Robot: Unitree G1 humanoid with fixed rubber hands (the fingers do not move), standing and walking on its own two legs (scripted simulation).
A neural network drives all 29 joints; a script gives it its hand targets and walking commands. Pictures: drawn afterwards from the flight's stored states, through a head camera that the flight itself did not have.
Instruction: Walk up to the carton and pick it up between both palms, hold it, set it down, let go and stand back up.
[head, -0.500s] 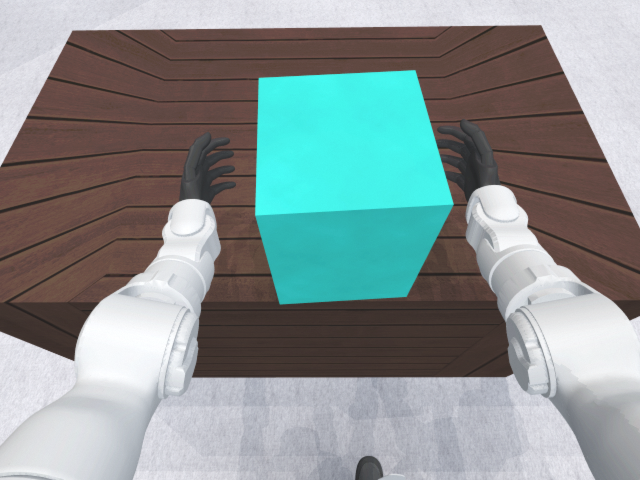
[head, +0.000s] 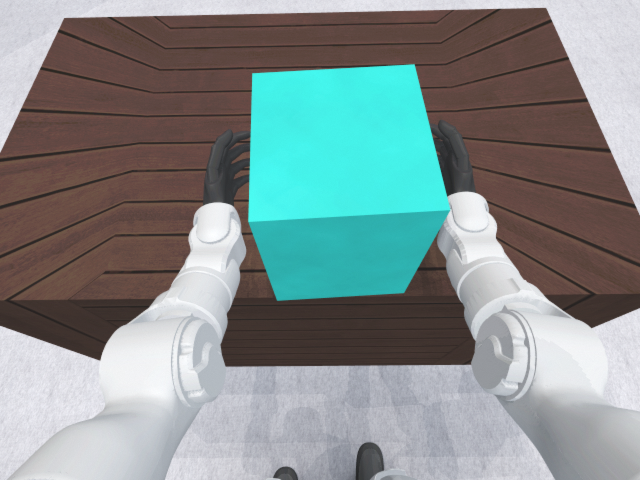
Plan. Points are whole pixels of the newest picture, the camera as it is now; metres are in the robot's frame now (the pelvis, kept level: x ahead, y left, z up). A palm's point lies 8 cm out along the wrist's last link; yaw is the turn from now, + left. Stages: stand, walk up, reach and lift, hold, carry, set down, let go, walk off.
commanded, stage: reach and lift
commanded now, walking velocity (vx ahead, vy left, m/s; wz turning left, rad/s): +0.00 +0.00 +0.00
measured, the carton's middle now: (337, 196) +0.48 +0.00 +0.00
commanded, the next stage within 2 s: none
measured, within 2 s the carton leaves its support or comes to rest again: neither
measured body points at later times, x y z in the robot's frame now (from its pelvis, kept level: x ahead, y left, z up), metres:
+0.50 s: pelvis +0.03 +0.01 +0.02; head +0.13 +0.02 +0.45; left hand +0.46 +0.15 +0.04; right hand +0.46 -0.14 +0.04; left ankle -0.03 +0.13 -0.73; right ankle +0.03 -0.10 -0.73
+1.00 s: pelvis +0.03 +0.01 +0.02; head +0.13 +0.02 +0.45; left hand +0.46 +0.15 +0.04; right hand +0.46 -0.14 +0.04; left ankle -0.03 +0.13 -0.73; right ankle +0.03 -0.10 -0.73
